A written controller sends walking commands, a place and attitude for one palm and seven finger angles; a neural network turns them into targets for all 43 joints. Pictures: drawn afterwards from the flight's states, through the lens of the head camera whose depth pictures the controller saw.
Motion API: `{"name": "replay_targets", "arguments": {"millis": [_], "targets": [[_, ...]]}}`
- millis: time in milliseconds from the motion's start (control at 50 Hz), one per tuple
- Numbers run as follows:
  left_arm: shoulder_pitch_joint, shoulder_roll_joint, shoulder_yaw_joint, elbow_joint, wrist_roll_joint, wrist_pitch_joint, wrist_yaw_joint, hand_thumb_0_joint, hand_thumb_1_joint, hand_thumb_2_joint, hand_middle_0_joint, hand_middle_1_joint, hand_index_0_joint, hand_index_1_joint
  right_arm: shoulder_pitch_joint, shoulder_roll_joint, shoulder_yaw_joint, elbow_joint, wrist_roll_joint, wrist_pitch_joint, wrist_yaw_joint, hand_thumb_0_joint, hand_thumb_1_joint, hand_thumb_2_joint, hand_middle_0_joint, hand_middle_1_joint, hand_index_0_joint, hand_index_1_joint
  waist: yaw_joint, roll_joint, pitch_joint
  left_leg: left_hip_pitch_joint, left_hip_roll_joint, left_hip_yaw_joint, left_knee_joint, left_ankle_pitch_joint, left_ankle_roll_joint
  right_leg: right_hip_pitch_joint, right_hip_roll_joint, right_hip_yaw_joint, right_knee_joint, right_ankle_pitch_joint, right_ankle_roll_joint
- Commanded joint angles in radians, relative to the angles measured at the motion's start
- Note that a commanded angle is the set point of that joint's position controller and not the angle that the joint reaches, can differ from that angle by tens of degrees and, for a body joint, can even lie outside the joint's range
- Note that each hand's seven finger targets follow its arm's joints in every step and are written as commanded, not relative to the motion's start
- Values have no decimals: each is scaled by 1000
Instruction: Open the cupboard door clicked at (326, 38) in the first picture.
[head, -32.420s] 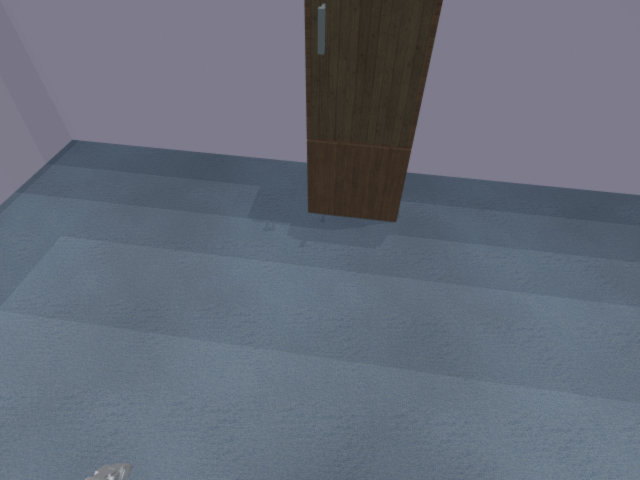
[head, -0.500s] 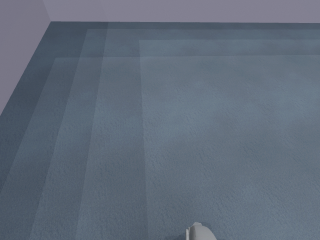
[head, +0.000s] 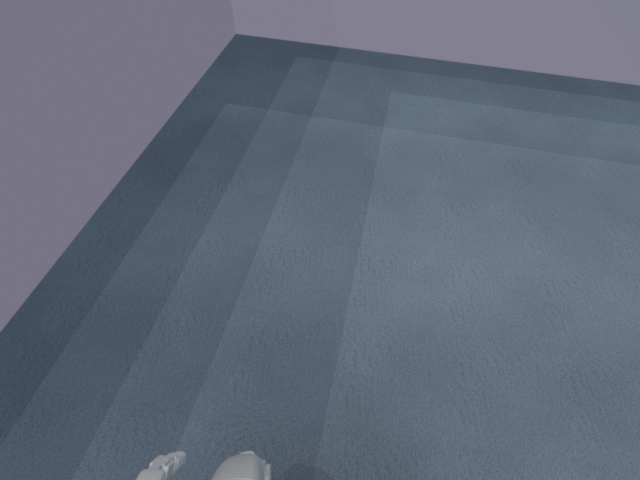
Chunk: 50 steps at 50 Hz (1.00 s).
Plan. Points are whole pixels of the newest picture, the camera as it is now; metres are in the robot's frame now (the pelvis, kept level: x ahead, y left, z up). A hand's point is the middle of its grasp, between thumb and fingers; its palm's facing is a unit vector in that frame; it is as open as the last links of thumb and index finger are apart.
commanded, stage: turn to face it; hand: left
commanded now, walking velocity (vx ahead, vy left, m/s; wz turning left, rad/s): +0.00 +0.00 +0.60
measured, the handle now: out of the picture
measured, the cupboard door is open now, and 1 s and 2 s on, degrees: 44 44 44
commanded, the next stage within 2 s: none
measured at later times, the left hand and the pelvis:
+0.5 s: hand out of the picture +0.07 +0.23 -0.15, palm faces +0.26 -0.92 -0.29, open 7.4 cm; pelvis +0.03 -0.01 +0.00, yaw +15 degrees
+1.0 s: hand out of the picture -0.05 +0.15 -0.17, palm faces +0.60 -0.76 -0.26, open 7.4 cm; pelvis +0.03 -0.05 +0.00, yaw +36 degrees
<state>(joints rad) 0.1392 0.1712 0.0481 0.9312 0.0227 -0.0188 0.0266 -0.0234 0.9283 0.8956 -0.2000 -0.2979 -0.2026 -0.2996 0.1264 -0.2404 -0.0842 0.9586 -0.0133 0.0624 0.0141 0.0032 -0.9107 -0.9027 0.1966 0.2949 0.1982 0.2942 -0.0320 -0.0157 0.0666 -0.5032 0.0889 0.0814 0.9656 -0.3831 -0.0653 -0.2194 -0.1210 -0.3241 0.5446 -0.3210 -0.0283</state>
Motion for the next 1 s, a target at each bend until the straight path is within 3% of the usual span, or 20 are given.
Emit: {"name": "replay_targets", "arguments": {"millis": [0,40,60,80,100,120,140,220,400,480,500,520,540,560,600,660,760,880,940,980], "targets": [[68,207,60,-50,12,-2,3,0,900,900,-200,-300,-200,-300,1,-15,8,-95,-2,-18,16,0,-900,-900,200,300,200,300,36,-156,-61,64,-18,48,-193,-28,17,75,-292,133,-89,508,-71],[73,225,65,-56,6,0,-6,0,900,900,-200,-300,-200,-300,47,-54,-1,-101,-7,-26,16,0,-900,-900,200,300,200,300,3,-102,-104,200,-54,72,-359,79,31,53,-269,91,38,503,-26],[63,213,62,-64,-1,3,-9,0,900,900,-200,-300,-200,-300,129,-104,-15,-88,-10,-34,16,0,-900,-900,200,300,200,300,-45,19,-166,362,-28,9,-493,247,50,-20,-233,70,217,420,19],[50,149,50,-108,-14,8,-19,0,900,900,-200,-300,-200,-300,193,-237,-47,-87,-20,-47,8,0,-900,-900,200,300,200,300,-81,345,-202,522,256,-391,-564,662,193,-310,-66,61,478,-157,110],[-22,134,34,-156,-5,20,-14,0,900,900,-200,-300,-200,-300,244,-295,-51,-74,-9,-43,-7,0,-900,-900,200,300,200,300,-97,348,-244,547,384,-529,-570,960,299,-415,3,219,629,-385,117],[-41,150,34,-165,0,27,-12,0,900,900,-200,-300,-200,-300,221,-285,-45,-75,-8,-42,-15,0,-900,-900,200,300,200,300,-74,214,-223,529,385,-439,-560,904,319,-429,-21,293,676,-327,104],[-49,138,39,-143,4,31,-6,0,900,900,-200,-300,-200,-300,182,-248,-39,-86,-9,-50,-26,0,-900,-900,200,300,200,300,-64,278,-224,505,305,-406,-555,879,278,-445,-14,308,701,-261,112],[45,151,43,-75,1,42,-19,0,900,900,-200,-300,-200,-300,62,-191,-18,-122,-5,-61,-33,0,-900,-900,200,300,200,300,17,126,-168,419,163,-242,-581,696,202,-401,17,330,703,-48,132],[-9,132,33,-107,-9,44,-13,0,900,900,-200,-300,-200,-300,79,-188,-28,-100,-14,-44,-19,0,-900,-900,200,300,200,300,4,162,-101,304,134,-342,-619,415,223,-255,66,308,341,-103,130],[87,133,34,-89,-18,29,-7,0,900,900,-200,-300,-200,-300,27,-187,-38,-111,-10,-34,-18,0,-900,-900,200,300,200,300,43,180,-136,200,100,-389,-543,410,198,-22,114,285,53,-18,106],[136,150,41,-78,-17,20,-3,0,900,900,-200,-300,-200,-300,11,-168,-37,-118,-2,-34,-17,0,-900,-900,200,300,200,300,72,132,-153,127,58,-370,-486,347,162,105,94,295,-101,88,99],[171,228,55,-74,-2,8,6,0,900,900,-200,-300,-200,-300,30,-105,-30,-126,10,-35,-11,0,-900,-900,200,300,200,300,88,-89,-179,-38,-49,-270,-330,108,91,267,-91,466,-248,77,55],[167,311,69,-83,8,8,12,0,900,900,-200,-300,-200,-300,15,-59,-24,-147,8,-36,-8,0,-900,-900,200,300,200,300,100,-367,-147,-154,-181,-90,-46,-234,18,240,-360,724,-289,219,-66],[136,295,58,-91,-1,12,16,0,900,900,-200,-300,-200,-300,16,-115,-34,-138,0,-26,-4,0,-900,-900,200,300,200,300,83,-263,-131,-102,-119,-149,153,-237,28,103,-401,667,-270,271,-120],[11,199,38,-115,-4,9,17,0,900,900,-200,-300,-200,-300,37,-90,-34,-86,-6,-4,5,0,-900,-900,200,300,200,300,15,-211,-52,-107,-70,-140,302,-87,11,25,-255,509,-249,260,-92],[12,164,28,-116,-4,1,13,0,900,900,-200,-300,-200,-300,46,-61,-23,-68,-3,3,17,0,-900,-900,200,300,200,300,0,-174,-54,-96,-58,-97,288,13,-11,55,-182,323,-206,419,-44],[131,180,41,-78,-1,-4,14,0,900,900,-200,-300,-200,-300,-42,-49,-12,-81,-1,3,16,0,-900,-900,200,300,200,300,58,-151,-85,-90,-50,-49,105,-30,-26,210,-222,272,-165,582,-62],[160,229,55,-66,8,2,9,0,900,900,-200,-300,-200,-300,-95,-40,3,-105,4,-8,18,0,-900,-900,200,300,200,300,82,-188,-86,18,-55,13,-140,-88,-1,216,-272,226,-112,663,-83],[142,249,63,-64,10,5,4,0,900,900,-200,-300,-200,-300,-71,-50,3,-113,6,-15,17,0,-900,-900,200,300,200,300,64,-198,-103,114,-66,37,-251,-58,19,168,-291,208,-75,615,-74],[111,250,68,-65,2,7,-3,0,900,900,-200,-300,-200,-300,4,-77,-5,-100,2,-24,15,0,-900,-900,200,300,200,300,11,-138,-132,279,-76,43,-437,87,36,84,-269,143,40,530,-22]]}}
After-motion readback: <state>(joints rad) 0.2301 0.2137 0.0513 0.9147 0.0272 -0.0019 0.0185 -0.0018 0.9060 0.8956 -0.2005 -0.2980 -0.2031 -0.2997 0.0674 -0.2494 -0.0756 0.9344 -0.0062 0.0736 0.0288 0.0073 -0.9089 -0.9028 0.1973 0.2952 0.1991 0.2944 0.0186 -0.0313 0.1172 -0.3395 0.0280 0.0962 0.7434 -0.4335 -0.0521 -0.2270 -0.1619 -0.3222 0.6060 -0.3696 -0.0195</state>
